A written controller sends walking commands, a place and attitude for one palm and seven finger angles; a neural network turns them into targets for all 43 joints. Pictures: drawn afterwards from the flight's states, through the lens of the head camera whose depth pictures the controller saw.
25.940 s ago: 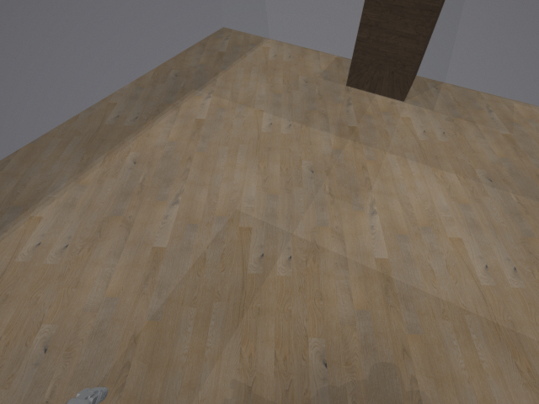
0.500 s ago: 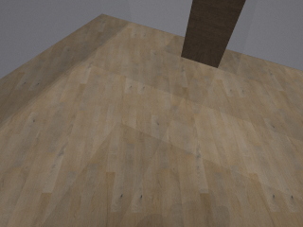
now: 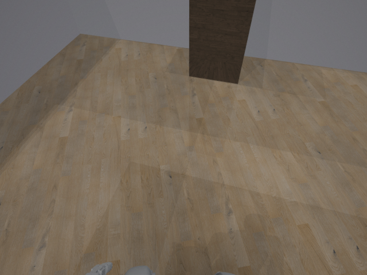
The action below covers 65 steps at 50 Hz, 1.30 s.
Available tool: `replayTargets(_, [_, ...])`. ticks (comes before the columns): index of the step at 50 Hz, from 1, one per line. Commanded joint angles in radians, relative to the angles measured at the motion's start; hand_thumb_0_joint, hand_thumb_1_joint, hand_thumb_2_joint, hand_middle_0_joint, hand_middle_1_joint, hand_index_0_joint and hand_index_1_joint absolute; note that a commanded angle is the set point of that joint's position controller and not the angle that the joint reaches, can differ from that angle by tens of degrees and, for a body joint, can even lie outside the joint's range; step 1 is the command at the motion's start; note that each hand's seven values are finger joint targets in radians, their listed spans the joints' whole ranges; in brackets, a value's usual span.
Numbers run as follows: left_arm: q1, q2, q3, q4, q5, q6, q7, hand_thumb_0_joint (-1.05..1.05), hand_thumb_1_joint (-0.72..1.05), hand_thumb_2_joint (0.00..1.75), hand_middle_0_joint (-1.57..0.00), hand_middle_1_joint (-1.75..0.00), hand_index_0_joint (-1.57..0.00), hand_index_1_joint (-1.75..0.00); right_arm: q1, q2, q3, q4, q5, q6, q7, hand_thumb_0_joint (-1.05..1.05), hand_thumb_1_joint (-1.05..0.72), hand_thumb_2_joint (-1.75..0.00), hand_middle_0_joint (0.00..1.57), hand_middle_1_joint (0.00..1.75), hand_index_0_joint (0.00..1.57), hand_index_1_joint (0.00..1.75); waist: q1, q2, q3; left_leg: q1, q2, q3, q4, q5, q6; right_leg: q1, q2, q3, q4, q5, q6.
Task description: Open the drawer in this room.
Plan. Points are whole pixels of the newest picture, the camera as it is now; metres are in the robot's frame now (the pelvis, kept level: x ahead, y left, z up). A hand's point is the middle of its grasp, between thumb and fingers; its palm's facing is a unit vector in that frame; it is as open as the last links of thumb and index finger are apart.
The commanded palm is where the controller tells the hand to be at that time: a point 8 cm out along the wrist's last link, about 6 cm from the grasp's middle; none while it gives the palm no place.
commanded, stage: turn or walk to find it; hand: left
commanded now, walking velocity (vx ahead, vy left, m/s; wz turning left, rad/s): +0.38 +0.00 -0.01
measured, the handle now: out of the picture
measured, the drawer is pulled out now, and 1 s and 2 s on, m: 0.00 0.00 0.00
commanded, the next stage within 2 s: stand and wait in 1.48 s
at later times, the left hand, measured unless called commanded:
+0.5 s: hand out of the picture +0.14 +0.22 -0.17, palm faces +0.09 -0.99 -0.11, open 7.4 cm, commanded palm none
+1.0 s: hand (142, 139) +0.56 +0.16 -0.15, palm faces -0.07 -0.98 -0.21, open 7.4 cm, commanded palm none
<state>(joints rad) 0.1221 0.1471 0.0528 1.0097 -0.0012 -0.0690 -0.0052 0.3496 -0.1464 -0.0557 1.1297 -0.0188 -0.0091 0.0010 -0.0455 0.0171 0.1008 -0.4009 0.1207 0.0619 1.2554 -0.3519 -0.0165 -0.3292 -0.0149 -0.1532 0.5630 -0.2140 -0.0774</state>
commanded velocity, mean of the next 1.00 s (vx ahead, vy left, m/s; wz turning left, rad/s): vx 0.38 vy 0.00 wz -0.04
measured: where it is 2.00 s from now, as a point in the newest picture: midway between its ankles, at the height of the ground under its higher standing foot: (186, 169)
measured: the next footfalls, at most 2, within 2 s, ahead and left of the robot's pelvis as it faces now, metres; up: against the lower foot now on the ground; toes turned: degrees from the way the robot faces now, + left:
left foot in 0.38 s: +0.28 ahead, +0.16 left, +0.00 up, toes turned +10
right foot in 0.90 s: +0.53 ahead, -0.10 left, +0.00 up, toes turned -12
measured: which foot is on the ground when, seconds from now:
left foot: up 0.00-0.36, down 0.38-0.90, up 0.92-1.00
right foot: down 0.00-0.40, up 0.42-0.88, down 0.90-1.00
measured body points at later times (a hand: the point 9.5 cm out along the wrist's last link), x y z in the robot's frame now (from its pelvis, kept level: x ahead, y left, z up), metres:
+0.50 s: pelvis +0.20 +0.07 +0.01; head +0.22 +0.09 +0.45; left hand +0.14 +0.27 -0.16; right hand +0.32 -0.16 -0.12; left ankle +0.24 +0.15 -0.73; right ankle +0.12 -0.07 -0.65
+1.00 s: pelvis +0.42 -0.01 -0.01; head +0.46 -0.03 +0.44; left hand +0.57 +0.21 -0.14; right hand +0.31 -0.20 -0.17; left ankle +0.29 +0.15 -0.64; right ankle +0.49 -0.09 -0.73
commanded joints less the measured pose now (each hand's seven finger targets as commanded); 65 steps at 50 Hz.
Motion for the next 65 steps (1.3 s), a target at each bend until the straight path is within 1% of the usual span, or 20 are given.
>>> replayTargets(1, [0.123, 0.115, 0.029, 0.007, 0.023, -0.012, 0.014, 0.00, 0.90, 0.90, -0.20, -0.30, -0.20, -0.30, 0.067, -0.036, -0.012, -0.060, -0.018, -0.008, 0.005, 0.00, -0.90, -0.90, 0.20, 0.30, 0.20, 0.30, 0.024, -0.110, -0.081, -0.100, 0.052, -0.017, -0.103, 0.093, -0.023, 0.036, -0.252, 0.246, -0.375, -0.061, -0.066])
replayTargets(13, [0.285, 0.167, 0.014, 0.101, 0.022, -0.021, 0.010, 0.00, 0.90, 0.90, -0.20, -0.30, -0.20, -0.30, -0.301, -0.066, 0.000, -0.199, -0.006, -0.034, 0.034, 0.00, -0.90, -0.90, 0.20, 0.30, 0.20, 0.30, 0.104, -0.105, 0.001, -0.133, 0.013, 0.032, -0.588, 0.136, -0.016, 0.259, -0.283, 0.222, -0.362, 0.131, -0.086])
replayTargets(15, [0.289, 0.172, 0.016, 0.106, 0.022, -0.015, 0.013, 0.00, 0.90, 0.90, -0.20, -0.30, -0.20, -0.30, -0.298, -0.076, 0.002, -0.199, -0.006, -0.040, 0.032, 0.00, -0.90, -0.90, 0.20, 0.30, 0.20, 0.30, 0.092, -0.113, -0.007, -0.065, -0.008, 0.055, -0.652, 0.111, -0.004, 0.283, -0.278, 0.205, -0.317, 0.206, -0.074])
replayTargets(17, [0.267, 0.177, 0.016, 0.110, 0.017, -0.011, 0.013, 0.00, 0.90, 0.90, -0.20, -0.30, -0.20, -0.30, -0.190, -0.102, -0.003, -0.163, -0.009, -0.051, 0.021, 0.00, -0.90, -0.90, 0.20, 0.30, 0.20, 0.30, 0.029, -0.079, -0.057, 0.148, -0.051, 0.107, -0.766, 0.146, 0.007, 0.235, -0.234, 0.143, -0.168, 0.334, -0.039])
replayTargets(18, [0.256, 0.160, 0.015, 0.104, 0.014, -0.011, 0.011, 0.00, 0.90, 0.90, -0.20, -0.30, -0.20, -0.30, -0.057, -0.153, -0.017, -0.123, -0.012, -0.059, 0.011, 0.00, -0.90, -0.90, 0.20, 0.30, 0.20, 0.30, -0.027, 0.020, -0.123, 0.390, -0.022, 0.058, -0.815, 0.177, 0.030, 0.112, -0.181, 0.095, 0.033, 0.340, -0.004])
replayTargets(19, [0.287, 0.105, 0.007, 0.083, 0.008, -0.009, 0.002, 0.00, 0.90, 0.90, -0.20, -0.30, -0.20, -0.30, 0.083, -0.260, -0.045, -0.085, -0.024, -0.067, 0.000, 0.00, -0.90, -0.90, 0.20, 0.30, 0.20, 0.30, -0.071, 0.231, -0.231, 0.639, 0.216, -0.229, -0.854, 0.176, 0.112, -0.124, -0.073, 0.013, 0.308, 0.055, 0.052])
replayTargets(20, [0.242, 0.100, -0.002, 0.051, 0.014, -0.016, 0.001, 0.00, 0.90, 0.90, -0.20, -0.30, -0.20, -0.30, 0.166, -0.309, -0.053, -0.062, -0.015, -0.054, -0.002, 0.00, -0.90, -0.90, 0.20, 0.30, 0.20, 0.30, -0.094, 0.332, -0.238, 0.655, 0.356, -0.426, -0.969, 0.160, 0.192, -0.265, -0.013, 0.039, 0.532, -0.358, 0.063])
replayTargets(21, [0.176, 0.111, 0.002, 0.040, 0.016, -0.007, 0.006, 0.00, 0.90, 0.90, -0.20, -0.30, -0.20, -0.30, 0.129, -0.283, -0.047, -0.059, -0.009, -0.049, -0.010, 0.00, -0.90, -0.90, 0.20, 0.30, 0.20, 0.30, -0.088, 0.244, -0.179, 0.562, 0.372, -0.434, -1.006, 0.073, 0.206, -0.324, -0.055, 0.112, 0.641, -0.340, 0.057])
replayTargets(23, [0.143, 0.098, 0.008, 0.049, 0.022, 0.002, -0.011, 0.00, 0.90, 0.90, -0.20, -0.30, -0.20, -0.30, 0.000, -0.187, -0.026, -0.099, -0.006, -0.055, -0.009, 0.00, -0.90, -0.90, 0.20, 0.30, 0.20, 0.30, -0.022, 0.078, -0.035, 0.356, 0.302, -0.293, -1.054, 0.012, 0.164, -0.322, -0.124, 0.135, 0.655, -0.191, 0.061])
replayTargets(27, [0.202, 0.037, 0.011, 0.061, 0.032, 0.040, -0.012, 0.00, 0.90, 0.90, -0.20, -0.30, -0.20, -0.30, -0.017, -0.113, -0.010, -0.092, -0.001, -0.076, -0.016, 0.00, -0.90, -0.90, 0.20, 0.30, 0.20, 0.30, 0.046, 0.094, -0.026, 0.241, 0.191, -0.075, -1.090, 0.166, 0.120, -0.262, -0.131, 0.122, 0.624, -0.030, 0.091])
replayTargets(34, [0.030, 0.045, 0.019, -0.027, 0.030, 0.053, -0.026, 0.00, 0.90, 0.90, -0.20, -0.30, -0.20, -0.30, 0.068, -0.105, -0.014, -0.062, -0.001, -0.086, -0.023, 0.00, -0.90, -0.90, 0.20, 0.30, 0.20, 0.30, 0.041, 0.100, 0.021, 0.339, 0.171, 0.004, -1.091, 0.376, 0.151, -0.394, -0.147, 0.097, 0.442, 0.088, 0.119])
replayTargets(40, [-0.123, 0.056, 0.007, -0.084, 0.023, 0.038, -0.030, 0.00, 0.90, 0.90, -0.20, -0.30, -0.20, -0.30, 0.136, -0.130, -0.020, -0.021, -0.012, -0.074, -0.022, 0.00, -0.90, -0.90, 0.20, 0.30, 0.20, 0.30, -0.001, 0.110, 0.028, 0.405, 0.186, 0.040, -1.027, 0.536, 0.136, -0.248, -0.095, 0.035, 0.113, 0.045, 0.074])
replayTargets(43, [0.078, 0.103, 0.019, -0.028, 0.025, 0.022, -0.022, 0.00, 0.90, 0.90, -0.20, -0.30, -0.20, -0.30, 0.102, -0.156, -0.026, -0.014, -0.006, -0.067, -0.021, 0.00, -0.90, -0.90, 0.20, 0.30, 0.20, 0.30, 0.103, 0.062, -0.081, 0.389, 0.162, 0.078, -0.786, 0.755, 0.098, 0.062, -0.029, -0.006, -0.019, 0.042, 0.034])
replayTargets(44, [0.258, 0.152, 0.033, 0.029, 0.030, 0.010, -0.016, 0.00, 0.90, 0.90, -0.20, -0.30, -0.20, -0.30, 0.081, -0.157, -0.025, -0.018, 0.000, -0.067, -0.016, 0.00, -0.90, -0.90, 0.20, 0.30, 0.20, 0.30, 0.186, -0.002, -0.179, 0.287, 0.115, 0.108, -0.578, 0.674, 0.062, 0.315, -0.041, 0.014, -0.060, 0.097, 0.023])
replayTargets(45, [0.410, 0.265, 0.060, 0.076, 0.038, -0.002, -0.001, 0.00, 0.90, 0.90, -0.20, -0.30, -0.20, -0.30, 0.110, -0.100, -0.017, -0.036, 0.013, -0.068, -0.004, 0.00, -0.90, -0.90, 0.20, 0.30, 0.20, 0.30, 0.229, -0.231, -0.312, 0.040, 0.010, 0.144, -0.265, 0.253, 0.028, 0.574, -0.286, 0.297, -0.101, 0.141, -0.035])
replayTargets(46, [0.425, 0.338, 0.070, 0.089, 0.017, 0.000, 0.004, 0.00, 0.90, 0.90, -0.20, -0.30, -0.20, -0.30, 0.125, -0.075, -0.005, -0.066, 0.017, -0.061, -0.006, 0.00, -0.90, -0.90, 0.20, 0.30, 0.20, 0.30, 0.180, -0.321, -0.335, -0.152, -0.095, 0.051, 0.007, -0.223, 0.010, 0.616, -0.462, 0.605, -0.207, 0.231, -0.132])
replayTargets(47, [0.338, 0.317, 0.072, 0.066, 0.007, 0.004, 0.007, 0.00, 0.90, 0.90, -0.20, -0.30, -0.20, -0.30, 0.070, -0.081, -0.012, -0.062, 0.020, -0.049, -0.007, 0.00, -0.90, -0.90, 0.20, 0.30, 0.20, 0.30, 0.175, -0.255, -0.298, -0.180, -0.045, -0.066, 0.117, -0.177, 0.023, 0.498, -0.467, 0.609, -0.271, 0.043, -0.130])
replayTargets(49, [0.162, 0.204, 0.041, 0.018, 0.008, 0.005, 0.012, 0.00, 0.90, 0.90, -0.20, -0.30, -0.20, -0.30, -0.017, -0.069, -0.018, -0.070, 0.005, -0.040, -0.002, 0.00, -0.90, -0.90, 0.20, 0.30, 0.20, 0.30, 0.106, -0.066, -0.082, -0.212, 0.039, -0.080, 0.089, 0.014, 0.027, 0.227, -0.383, 0.437, -0.323, -0.121, -0.077])
replayTargets(53, [0.129, 0.119, 0.015, 0.032, 0.020, -0.016, 0.014, 0.00, 0.90, 0.90, -0.20, -0.30, -0.20, -0.30, 0.069, -0.030, -0.014, -0.042, -0.012, -0.009, 0.008, 0.00, -0.90, -0.90, 0.20, 0.30, 0.20, 0.30, 0.023, -0.133, -0.058, -0.122, 0.042, -0.038, -0.063, 0.120, -0.010, 0.064, -0.268, 0.217, -0.383, -0.047, -0.036])
replayTargets(65, [0.281, 0.153, 0.008, 0.092, 0.020, -0.036, 0.016, 0.00, 0.90, 0.90, -0.20, -0.30, -0.20, -0.30, -0.307, -0.054, 0.000, -0.198, -0.008, -0.026, 0.040, 0.00, -0.90, -0.90, 0.20, 0.30, 0.20, 0.30, 0.093, -0.097, 0.010, -0.225, 0.022, 0.027, -0.535, 0.196, -0.022, 0.314, -0.281, 0.133, -0.376, 0.252, -0.070])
